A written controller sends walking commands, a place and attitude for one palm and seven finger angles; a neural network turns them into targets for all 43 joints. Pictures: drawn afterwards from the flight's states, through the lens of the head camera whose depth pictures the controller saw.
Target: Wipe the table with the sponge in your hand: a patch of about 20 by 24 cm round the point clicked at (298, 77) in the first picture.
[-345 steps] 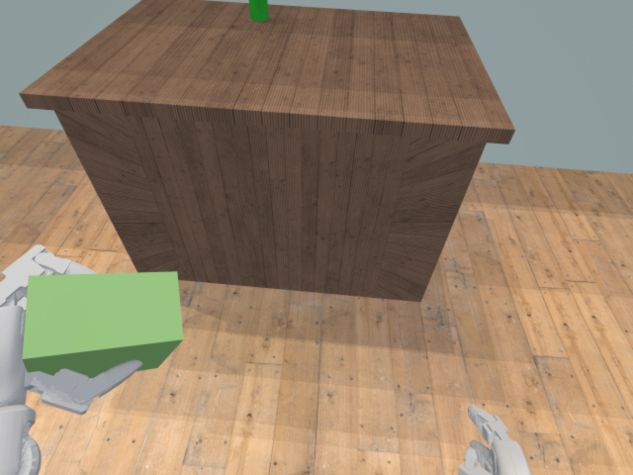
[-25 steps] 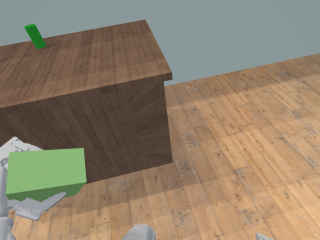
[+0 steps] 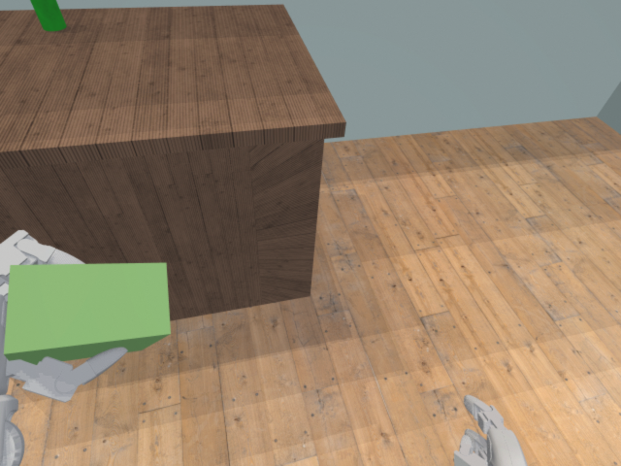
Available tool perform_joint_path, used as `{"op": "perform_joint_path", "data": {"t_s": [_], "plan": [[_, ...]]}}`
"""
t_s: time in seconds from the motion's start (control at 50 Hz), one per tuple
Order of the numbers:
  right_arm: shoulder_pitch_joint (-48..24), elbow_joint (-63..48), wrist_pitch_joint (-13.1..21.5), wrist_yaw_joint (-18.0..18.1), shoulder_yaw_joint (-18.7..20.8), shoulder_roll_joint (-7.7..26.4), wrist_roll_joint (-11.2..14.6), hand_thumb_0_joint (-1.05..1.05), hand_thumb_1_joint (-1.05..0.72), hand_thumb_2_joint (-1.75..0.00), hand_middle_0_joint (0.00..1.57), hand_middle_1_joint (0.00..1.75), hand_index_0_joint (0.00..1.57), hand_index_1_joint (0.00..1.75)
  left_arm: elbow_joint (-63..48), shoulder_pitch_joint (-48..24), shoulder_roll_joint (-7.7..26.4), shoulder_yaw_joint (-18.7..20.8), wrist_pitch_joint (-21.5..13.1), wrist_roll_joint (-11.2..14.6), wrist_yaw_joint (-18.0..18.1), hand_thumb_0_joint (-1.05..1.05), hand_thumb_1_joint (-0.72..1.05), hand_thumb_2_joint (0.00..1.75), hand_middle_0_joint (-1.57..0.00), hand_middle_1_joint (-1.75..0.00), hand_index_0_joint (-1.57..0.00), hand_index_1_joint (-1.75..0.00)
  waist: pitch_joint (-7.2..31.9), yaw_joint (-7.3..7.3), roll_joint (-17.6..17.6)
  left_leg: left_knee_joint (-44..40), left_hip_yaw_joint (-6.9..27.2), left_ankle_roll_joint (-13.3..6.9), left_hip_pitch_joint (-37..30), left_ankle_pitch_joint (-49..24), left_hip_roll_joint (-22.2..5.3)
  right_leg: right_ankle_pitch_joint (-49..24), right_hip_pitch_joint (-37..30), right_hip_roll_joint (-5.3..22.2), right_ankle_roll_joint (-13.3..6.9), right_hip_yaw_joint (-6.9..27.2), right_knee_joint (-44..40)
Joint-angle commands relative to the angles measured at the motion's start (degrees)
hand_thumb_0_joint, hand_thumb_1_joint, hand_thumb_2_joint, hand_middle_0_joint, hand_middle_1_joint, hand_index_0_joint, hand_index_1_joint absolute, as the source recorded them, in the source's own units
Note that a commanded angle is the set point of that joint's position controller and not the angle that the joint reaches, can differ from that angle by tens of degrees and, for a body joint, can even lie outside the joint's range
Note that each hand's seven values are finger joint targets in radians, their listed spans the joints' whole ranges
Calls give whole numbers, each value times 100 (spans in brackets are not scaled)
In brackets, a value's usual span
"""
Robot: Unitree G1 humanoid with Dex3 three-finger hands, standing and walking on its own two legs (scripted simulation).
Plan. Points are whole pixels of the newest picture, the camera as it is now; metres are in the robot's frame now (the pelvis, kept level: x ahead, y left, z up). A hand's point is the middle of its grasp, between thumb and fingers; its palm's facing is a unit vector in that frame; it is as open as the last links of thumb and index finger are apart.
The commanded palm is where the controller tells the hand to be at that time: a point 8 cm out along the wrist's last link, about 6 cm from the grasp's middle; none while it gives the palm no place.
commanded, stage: come to a stop and stand still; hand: left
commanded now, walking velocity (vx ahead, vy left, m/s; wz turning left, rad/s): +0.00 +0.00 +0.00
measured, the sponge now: (110, 314) +0.22 +0.22 +0.15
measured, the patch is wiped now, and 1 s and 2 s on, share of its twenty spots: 0.00 0.00 0.00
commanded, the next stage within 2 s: look again from close up in 0.22 s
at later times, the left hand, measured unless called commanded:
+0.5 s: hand (49, 283) +0.23 +0.28 +0.17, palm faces +0.40 -0.81 -0.43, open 10.4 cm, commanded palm +0.15 +0.29 +0.18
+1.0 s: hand (11, 387) +0.14 +0.26 +0.17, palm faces +0.36 -0.88 -0.30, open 10.4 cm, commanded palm +0.08 +0.30 +0.18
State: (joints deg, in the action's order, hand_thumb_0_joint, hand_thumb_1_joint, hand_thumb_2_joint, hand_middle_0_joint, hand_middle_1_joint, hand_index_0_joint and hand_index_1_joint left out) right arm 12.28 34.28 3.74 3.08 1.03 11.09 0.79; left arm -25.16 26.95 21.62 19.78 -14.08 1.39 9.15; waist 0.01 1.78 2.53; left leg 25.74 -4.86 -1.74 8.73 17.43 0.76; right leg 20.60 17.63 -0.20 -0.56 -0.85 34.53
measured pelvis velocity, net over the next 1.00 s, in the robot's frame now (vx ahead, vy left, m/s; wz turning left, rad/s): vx -0.09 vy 0.02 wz -0.03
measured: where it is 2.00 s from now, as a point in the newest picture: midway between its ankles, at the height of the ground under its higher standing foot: outside the picture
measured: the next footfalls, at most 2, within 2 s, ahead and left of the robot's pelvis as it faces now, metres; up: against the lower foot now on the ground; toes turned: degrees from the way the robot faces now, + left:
right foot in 0.18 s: +0.06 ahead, -0.11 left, +0.00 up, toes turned -4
right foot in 1.30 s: -0.03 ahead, -0.09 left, +0.00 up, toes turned -12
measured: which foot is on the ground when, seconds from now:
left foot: down 0.00-1.00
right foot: up 0.00-0.16, down 0.18-1.00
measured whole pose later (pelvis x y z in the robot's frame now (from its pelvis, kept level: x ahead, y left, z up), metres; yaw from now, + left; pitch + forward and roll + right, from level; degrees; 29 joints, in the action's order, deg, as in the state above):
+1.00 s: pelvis -0.09 +0.02 -0.01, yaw -2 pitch -4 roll -1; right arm 12.2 31.5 7.8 0.9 -2.0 12.4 -0.9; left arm -23.8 18.4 19.6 17.2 -12.9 1.1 4.7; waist -2.1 2.7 2.0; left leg 38.4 -3.5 -3.8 16.4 25.1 1.4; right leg 18.0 20.7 -3.0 -3.4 2.8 34.5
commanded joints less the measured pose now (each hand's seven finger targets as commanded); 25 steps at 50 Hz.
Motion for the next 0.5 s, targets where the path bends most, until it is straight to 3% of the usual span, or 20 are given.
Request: {"op": "perform_joint_path", "data": {"t_s": [0.0, 0.02, 0.06, 0.12, 0.14, 0.18, 0.22, 0.24, 0.28, 0.3, 0.32, 0.34, 0.36, 0.38, 0.4, 0.42, 0.44, 0.48], "plan": [[-467, -757, 503, -2, 108, 688, -110, 0, -90, -90, 20, 30, 20, 30, -2082, -1250, 1018, 371, -441, -52, 77, 0, 10, 130, -120, -160, -120, -160, 14, -197, -1699, -817, 1249, -578, -91, -2990, -1664, 247, 613, 213, 112, -23, 826], [-374, -732, 552, -35, 103, 700, -89, 0, -90, -90, 20, 30, 20, 30, -2029, -1028, 923, 321, -406, -50, 84, 0, 10, 130, -120, -160, -120, -160, 158, -184, -1569, -630, 972, -467, -251, -3417, -1507, 37, 444, 159, 107, -116, 586], [-352, -710, 597, -75, 83, 720, -66, 0, -90, -90, 20, 30, 20, 30, -2002, -858, 957, 399, -333, -17, 92, 0, 10, 130, -120, -160, -120, -160, 229, -217, -1506, -447, 726, -295, -210, -3780, -1359, -292, -9, 80, 133, -311, 50], [-362, -700, 555, -104, 49, 701, -71, 0, -90, -90, 20, 30, 20, 30, -1733, -574, 1015, 638, -342, -1, 72, 0, 10, 130, -120, -160, -120, -160, 254, -234, -1331, -215, 649, -61, 225, -3377, -1280, -961, -785, 62, 102, -405, -720], [-364, -709, 520, -116, 48, 705, -67, 0, -90, -90, 20, 30, 20, 30, -1560, -458, 986, 686, -343, 5, 60, 0, 10, 130, -120, -160, -120, -160, 290, -234, -1238, -108, 597, 35, 492, -3101, -1206, -1404, -1116, 100, 58, -332, -861], [-372, -796, 435, -125, 41, 670, -50, 0, -90, -90, 20, 30, 20, 30, -1301, -191, 978, 824, -347, 38, 43, 0, 10, 130, -120, -160, -120, -160, 508, -265, -888, 229, 458, 224, 1097, -2490, -939, -3217, -1809, 437, -113, 68, -700], [-254, -762, 373, -137, 96, 634, 28, 0, -90, -90, 20, 30, 20, 30, -1014, 150, 882, 832, -327, 143, 34, 0, 10, 130, -120, -160, -120, -160, 887, -302, 3, 615, 326, 350, 865, -2007, -618, -4379, -1810, 812, -380, 689, -606], [-271, -783, 341, -137, 113, 634, 34, 0, -90, -90, 20, 30, 20, 30, -1117, 189, 832, 782, -319, 185, 30, 0, 10, 130, -120, -160, -120, -160, 999, -329, 194, 685, 319, 387, 727, -1793, -498, -4496, -1716, 974, -471, 783, -663], [-349, -839, 298, -97, 66, 615, 4, 0, -90, -90, 20, 30, 20, 30, -1263, 349, 921, 940, -321, 214, 35, 0, 10, 130, -120, -160, -120, -160, 1077, -298, 69, 360, 383, 391, 547, -1879, -521, -4092, -1534, 888, -387, 587, -600], [510, -492, 709, -98, 282, 651, -396, 0, -90, -90, 20, 30, 20, 30, -2613, -5834, 5530, 4306, -695, -632, 16, 0, 10, 130, -120, -160, -120, -160, 224, 64, 1022, 1290, -487, 330, 1674, -1461, -78, -4787, -1420, 258, 48, 631, -950], [-86, -434, 753, -150, 216, 305, -243, 0, -90, -90, 20, 30, 20, 30, 931, -2238, 2144, 2247, -457, -75, -324, 0, 10, 130, -120, -160, -120, -160, 1481, 141, 797, 1087, 429, 158, 1518, -580, 11, -5172, -2327, 1229, -905, 1186, -632], [-14, -954, 762, -196, 205, 437, -69, 0, -90, -90, 20, 30, 20, 30, -412, -1394, 1603, 1649, -536, 19, -306, 0, 10, 130, -120, -160, -120, -160, 1004, 80, 530, 686, 306, 153, 1279, -675, -54, -5828, -2470, 1219, -648, 1351, -933], [-137, -813, 804, -203, 205, 649, -38, 0, -90, -90, 20, 30, 20, 30, -92, -1003, 1404, 1532, -497, 107, -249, 0, 10, 130, -120, -160, -120, -160, 1366, -10, -38, -36, 405, 114, 824, -680, -189, -5104, -2538, 1232, -560, 1081, -733], [-302, -879, 858, -244, 195, 592, -2, 0, -90, -90, 20, 30, 20, 30, -419, -809, 875, 989, -573, 173, -304, 0, 10, 130, -120, -160, -120, -160, 1424, -30, -967, -503, 294, 101, 230, -1432, -142, -4285, -2173, 940, -402, 725, -542], [-246, -935, 892, -315, 213, 697, -2, 0, -90, -90, 20, 30, 20, 30, -944, -533, 883, 817, -616, 180, -325, 0, 10, 130, -120, -160, -120, -160, 1453, 18, -1277, -489, 495, 60, -155, -2432, -411, -3501, -1823, 684, -196, 518, -426], [-311, -965, 916, -378, 250, 750, -10, 0, -90, -90, 20, 30, 20, 30, -1396, -348, 778, 590, -624, 164, -342, 0, 10, 130, -120, -160, -120, -160, 1385, 37, -1503, -201, 747, -23, -583, -3536, -702, -2984, -1239, 521, -92, 376, -313], [-346, -987, 929, -443, 252, 708, -18, 0, -90, -90, 20, 30, 20, 30, -1642, -222, 732, 459, -591, 119, -338, 0, 10, 130, -120, -160, -120, -160, 1319, 32, -1401, -22, 805, -35, -822, -4387, -853, -2606, -904, 420, -65, 164, -191], [-416, -1067, 958, -511, 244, 657, -44, 0, -90, -90, 20, 30, 20, 30, -2060, -169, 883, 512, -547, 55, -320, 0, 10, 130, -120, -160, -120, -160, 1081, 49, -1332, -160, 825, 88, -762, -4611, -977, -1389, -562, 300, -97, -153, -13]]}}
